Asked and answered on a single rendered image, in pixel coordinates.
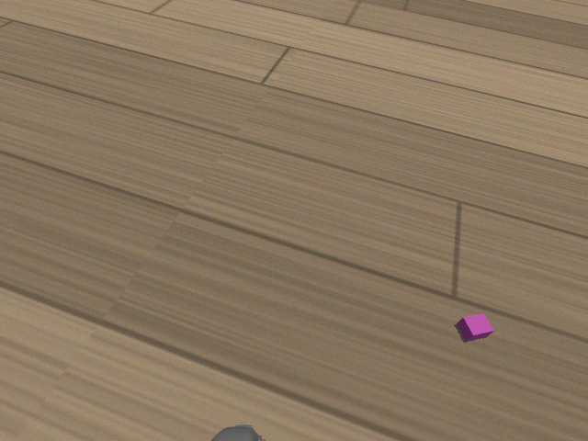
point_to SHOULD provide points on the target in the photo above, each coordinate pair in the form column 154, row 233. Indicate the small box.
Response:
column 475, row 327

